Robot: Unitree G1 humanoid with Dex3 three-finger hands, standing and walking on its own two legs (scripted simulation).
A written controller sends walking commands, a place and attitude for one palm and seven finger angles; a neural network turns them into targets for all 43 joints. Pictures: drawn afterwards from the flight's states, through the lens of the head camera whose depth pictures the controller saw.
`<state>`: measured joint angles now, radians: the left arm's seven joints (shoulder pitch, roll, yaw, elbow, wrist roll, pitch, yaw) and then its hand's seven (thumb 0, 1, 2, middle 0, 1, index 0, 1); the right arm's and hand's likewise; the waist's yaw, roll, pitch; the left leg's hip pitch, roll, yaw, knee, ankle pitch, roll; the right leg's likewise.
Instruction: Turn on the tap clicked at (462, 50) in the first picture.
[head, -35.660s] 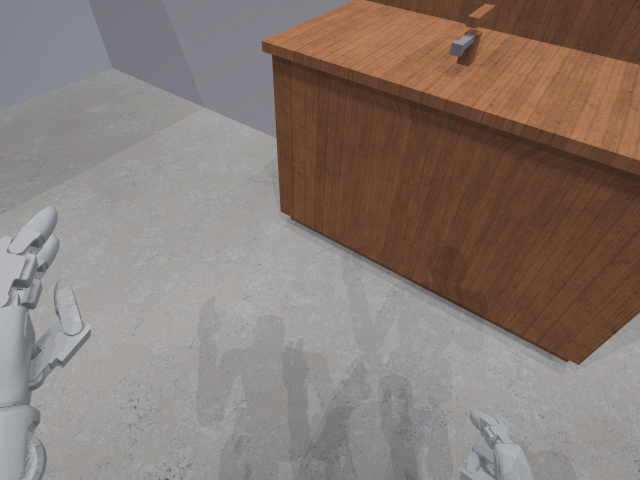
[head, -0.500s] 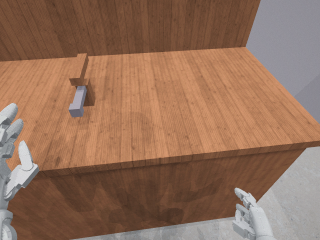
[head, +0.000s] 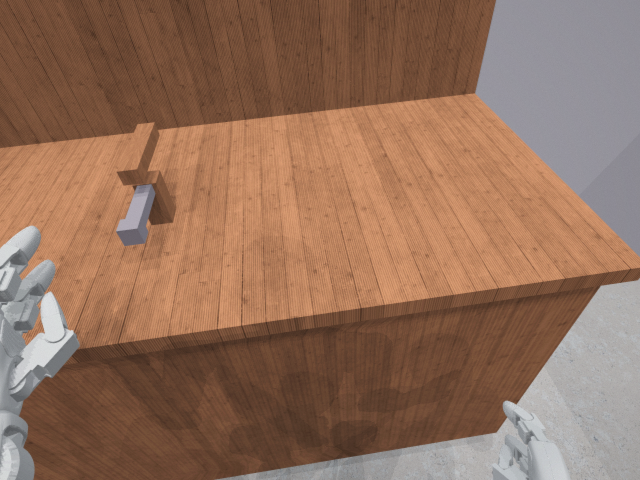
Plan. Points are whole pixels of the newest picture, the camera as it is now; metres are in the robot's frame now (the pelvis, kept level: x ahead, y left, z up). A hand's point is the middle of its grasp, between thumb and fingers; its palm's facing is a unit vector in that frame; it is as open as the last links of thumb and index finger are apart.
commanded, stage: turn the palm inward beside the body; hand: left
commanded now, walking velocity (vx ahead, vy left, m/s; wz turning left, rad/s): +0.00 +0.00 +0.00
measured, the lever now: (132, 231) +0.38 +0.31 +0.13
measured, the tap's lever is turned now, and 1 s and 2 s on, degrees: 0 0 0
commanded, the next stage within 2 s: reach beside the lever's end, fingers flat in 1.24 s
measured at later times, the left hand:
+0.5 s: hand (60, 339) +0.18 +0.26 +0.18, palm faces +0.44 -0.88 -0.18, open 7.4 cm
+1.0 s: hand (74, 332) +0.19 +0.25 +0.19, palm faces +0.45 -0.88 -0.14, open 7.4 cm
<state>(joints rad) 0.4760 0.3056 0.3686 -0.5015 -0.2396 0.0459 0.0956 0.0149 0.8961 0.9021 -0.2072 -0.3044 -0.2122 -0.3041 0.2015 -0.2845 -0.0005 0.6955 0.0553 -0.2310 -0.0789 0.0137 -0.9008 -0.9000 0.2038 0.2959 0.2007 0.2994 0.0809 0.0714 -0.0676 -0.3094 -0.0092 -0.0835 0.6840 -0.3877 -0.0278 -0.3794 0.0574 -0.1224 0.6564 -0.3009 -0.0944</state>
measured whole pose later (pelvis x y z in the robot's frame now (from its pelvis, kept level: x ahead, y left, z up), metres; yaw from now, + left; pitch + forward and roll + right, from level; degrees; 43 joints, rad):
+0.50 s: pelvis +0.00 +0.03 +0.00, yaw +0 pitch -1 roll +0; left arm 0.45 0.26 0.28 -0.58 -0.23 0.20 0.12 0.02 0.90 0.90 -0.20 -0.30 -0.21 -0.30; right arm 0.18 -0.23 0.07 0.66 0.06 -0.30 -0.10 0.01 -0.90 -0.90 0.21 0.30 0.20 0.30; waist 0.10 0.06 -0.07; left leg -0.26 -0.05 -0.07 0.65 -0.37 0.01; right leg -0.34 0.02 -0.10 0.64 -0.29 -0.07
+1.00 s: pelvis +0.00 +0.02 +0.01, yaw +0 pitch -2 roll +0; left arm 0.44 0.26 0.29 -0.63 -0.27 0.29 0.14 0.02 0.90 0.90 -0.20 -0.30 -0.21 -0.30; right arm 0.17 -0.24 0.06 0.67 0.07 -0.28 -0.11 0.01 -0.90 -0.90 0.21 0.30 0.20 0.30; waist 0.10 0.07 -0.07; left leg -0.23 -0.03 -0.08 0.62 -0.36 -0.01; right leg -0.30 0.03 -0.11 0.61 -0.29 -0.08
